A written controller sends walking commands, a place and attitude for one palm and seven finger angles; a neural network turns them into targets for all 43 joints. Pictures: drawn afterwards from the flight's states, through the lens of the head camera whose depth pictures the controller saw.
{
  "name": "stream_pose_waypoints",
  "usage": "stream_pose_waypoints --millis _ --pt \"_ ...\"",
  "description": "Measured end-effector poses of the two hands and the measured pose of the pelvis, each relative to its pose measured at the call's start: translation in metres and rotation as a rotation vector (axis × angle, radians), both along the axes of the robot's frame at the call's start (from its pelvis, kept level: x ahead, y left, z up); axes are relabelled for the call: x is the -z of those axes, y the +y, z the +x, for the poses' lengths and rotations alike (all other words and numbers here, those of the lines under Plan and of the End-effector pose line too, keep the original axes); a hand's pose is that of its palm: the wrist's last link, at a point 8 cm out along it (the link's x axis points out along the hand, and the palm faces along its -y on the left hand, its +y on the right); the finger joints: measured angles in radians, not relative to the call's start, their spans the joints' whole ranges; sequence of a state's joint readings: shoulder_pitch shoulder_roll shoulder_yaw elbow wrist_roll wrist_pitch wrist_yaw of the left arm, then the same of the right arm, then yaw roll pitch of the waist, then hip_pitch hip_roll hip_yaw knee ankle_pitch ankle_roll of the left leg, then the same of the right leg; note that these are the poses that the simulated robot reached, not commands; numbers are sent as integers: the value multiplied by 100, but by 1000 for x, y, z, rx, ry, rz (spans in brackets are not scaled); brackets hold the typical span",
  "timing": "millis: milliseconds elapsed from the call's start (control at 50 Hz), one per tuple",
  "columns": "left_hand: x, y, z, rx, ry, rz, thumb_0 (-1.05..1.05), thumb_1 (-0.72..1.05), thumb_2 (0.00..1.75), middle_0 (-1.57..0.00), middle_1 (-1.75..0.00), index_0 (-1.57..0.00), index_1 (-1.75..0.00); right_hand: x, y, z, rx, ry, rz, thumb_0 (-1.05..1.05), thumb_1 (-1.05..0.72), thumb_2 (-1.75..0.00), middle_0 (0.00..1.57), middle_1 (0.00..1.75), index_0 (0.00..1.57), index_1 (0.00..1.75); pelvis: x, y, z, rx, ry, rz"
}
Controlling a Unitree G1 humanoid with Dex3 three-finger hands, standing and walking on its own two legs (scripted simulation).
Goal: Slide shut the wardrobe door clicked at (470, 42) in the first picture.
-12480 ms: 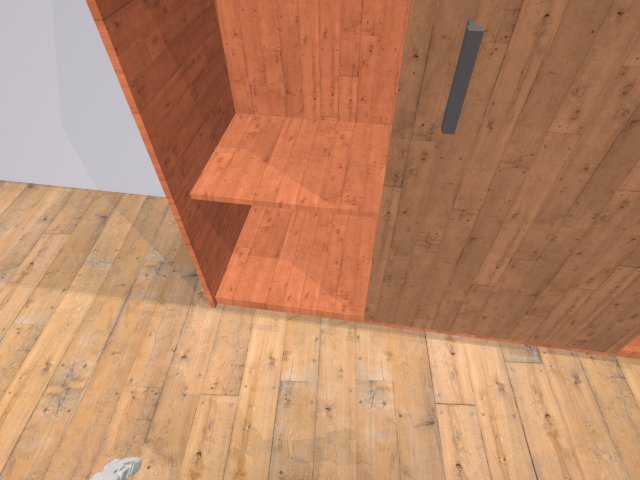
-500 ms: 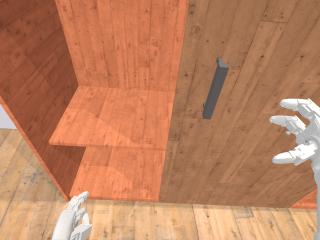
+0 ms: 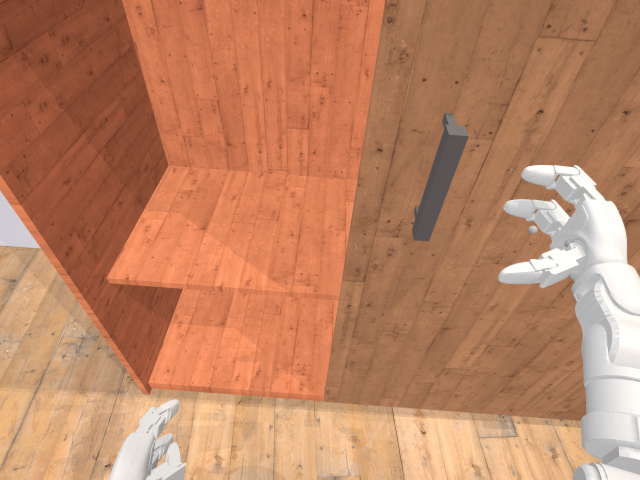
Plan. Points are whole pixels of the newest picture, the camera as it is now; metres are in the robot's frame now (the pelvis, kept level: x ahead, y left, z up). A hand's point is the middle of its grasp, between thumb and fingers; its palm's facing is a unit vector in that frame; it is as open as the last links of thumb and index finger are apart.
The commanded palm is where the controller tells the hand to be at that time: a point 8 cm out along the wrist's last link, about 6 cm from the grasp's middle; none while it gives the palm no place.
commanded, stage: move the hooked fingers beside the handle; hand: right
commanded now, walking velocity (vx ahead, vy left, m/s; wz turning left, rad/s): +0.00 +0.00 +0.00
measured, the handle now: (434, 180) +0.47 -0.11 +0.16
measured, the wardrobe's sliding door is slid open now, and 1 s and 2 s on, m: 0.55 0.54 0.54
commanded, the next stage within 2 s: none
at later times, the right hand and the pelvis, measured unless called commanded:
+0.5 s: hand (494, 210) +0.41 -0.18 +0.17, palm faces +0.05 +1.00 -0.03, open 13.9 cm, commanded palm +0.39 -0.23 +0.16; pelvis +0.00 +0.01 +0.00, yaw +1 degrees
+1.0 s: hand (491, 202) +0.42 -0.18 +0.17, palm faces +0.03 +1.00 -0.02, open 13.7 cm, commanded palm +0.40 -0.22 +0.16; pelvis +0.00 +0.01 +0.00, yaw +0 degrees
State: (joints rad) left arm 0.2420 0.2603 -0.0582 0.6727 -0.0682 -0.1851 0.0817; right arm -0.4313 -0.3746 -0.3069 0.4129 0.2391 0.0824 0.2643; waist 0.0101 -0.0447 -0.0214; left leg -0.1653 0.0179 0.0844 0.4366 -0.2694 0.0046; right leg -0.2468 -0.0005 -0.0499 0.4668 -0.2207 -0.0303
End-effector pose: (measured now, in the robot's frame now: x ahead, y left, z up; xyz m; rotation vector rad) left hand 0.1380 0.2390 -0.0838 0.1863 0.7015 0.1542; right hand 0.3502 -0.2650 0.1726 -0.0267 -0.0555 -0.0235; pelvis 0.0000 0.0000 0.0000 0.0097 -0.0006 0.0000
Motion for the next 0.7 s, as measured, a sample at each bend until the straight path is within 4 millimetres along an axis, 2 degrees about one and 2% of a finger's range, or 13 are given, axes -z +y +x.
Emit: stream_pose_waypoints --millis 140,360,700 --pt "5 9 -9 -22 43 5 1 90 90 -20 -30 -20 -30 5 9 5 2 22 -6 -1 50 -30 30 120 30 120 0 2 2 -1 1 -1" --pt "9 18 -12 -38 69 2 1 90 90 -20 -30 -20 -30 3 37 22 -7 26 2 -1 50 -30 31 120 30 120 0 9 0 1 0 -4" --pt "21 40 -52 -104 180 18 1 90 90 -20 -30 -20 -30 4 37 48 5 41 6 -1 50 -30 31 121 30 120 2 16 -1 -8 24 -4"
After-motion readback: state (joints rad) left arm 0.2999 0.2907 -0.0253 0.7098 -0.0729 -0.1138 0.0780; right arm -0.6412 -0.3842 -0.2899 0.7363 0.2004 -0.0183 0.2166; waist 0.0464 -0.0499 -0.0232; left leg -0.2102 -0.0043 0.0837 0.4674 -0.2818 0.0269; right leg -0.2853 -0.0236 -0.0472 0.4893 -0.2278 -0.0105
